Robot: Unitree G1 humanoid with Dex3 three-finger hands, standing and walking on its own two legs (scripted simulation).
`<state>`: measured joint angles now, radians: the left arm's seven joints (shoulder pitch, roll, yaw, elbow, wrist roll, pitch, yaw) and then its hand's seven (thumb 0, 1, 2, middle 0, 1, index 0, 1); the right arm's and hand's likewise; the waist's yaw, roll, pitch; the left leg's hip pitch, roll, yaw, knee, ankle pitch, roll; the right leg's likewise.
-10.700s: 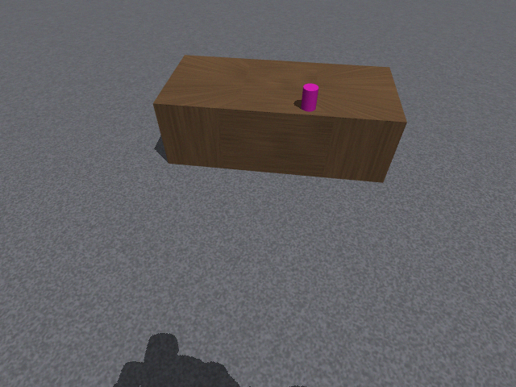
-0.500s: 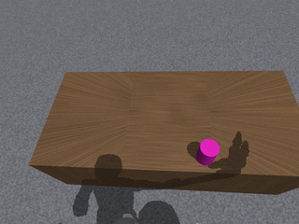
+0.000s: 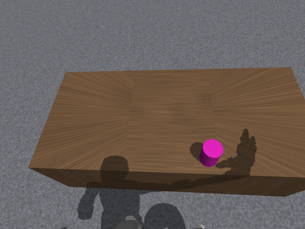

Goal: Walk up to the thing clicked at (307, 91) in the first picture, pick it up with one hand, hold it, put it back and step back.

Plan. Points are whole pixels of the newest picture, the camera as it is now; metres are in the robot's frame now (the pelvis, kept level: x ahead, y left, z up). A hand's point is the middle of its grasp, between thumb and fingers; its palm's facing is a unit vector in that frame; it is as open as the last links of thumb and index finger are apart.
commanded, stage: approach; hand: right
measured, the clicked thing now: (210, 153) +0.43 -0.16 -0.27
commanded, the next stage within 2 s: close in in 0.38 s
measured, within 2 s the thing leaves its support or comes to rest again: neither
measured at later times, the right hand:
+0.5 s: hand (250, 152) +0.41 -0.28 -0.20, palm faces +0.06 +1.00 +0.03, open 17.7 cm
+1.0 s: hand (223, 152) +0.42 -0.20 -0.24, palm faces +0.07 +1.00 +0.00, open 17.3 cm
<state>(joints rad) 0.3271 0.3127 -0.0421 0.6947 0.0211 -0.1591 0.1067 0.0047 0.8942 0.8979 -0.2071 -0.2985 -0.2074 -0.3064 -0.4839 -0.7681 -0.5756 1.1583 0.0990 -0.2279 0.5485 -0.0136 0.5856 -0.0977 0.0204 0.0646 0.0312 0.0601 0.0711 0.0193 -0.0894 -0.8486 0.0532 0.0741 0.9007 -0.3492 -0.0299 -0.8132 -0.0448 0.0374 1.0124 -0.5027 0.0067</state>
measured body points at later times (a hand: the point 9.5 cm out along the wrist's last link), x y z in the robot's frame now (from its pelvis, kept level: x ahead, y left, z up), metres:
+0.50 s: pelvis -0.06 +0.00 -0.22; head +0.14 -0.04 +0.18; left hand +0.06 +0.27 -0.33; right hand +0.40 -0.33 -0.20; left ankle +0.04 +0.15 -0.68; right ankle -0.01 -0.12 -0.68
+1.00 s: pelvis -0.09 +0.00 -0.26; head +0.10 -0.02 +0.14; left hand -0.01 +0.28 -0.38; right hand +0.41 -0.25 -0.24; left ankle +0.04 +0.15 -0.68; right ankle -0.02 -0.12 -0.68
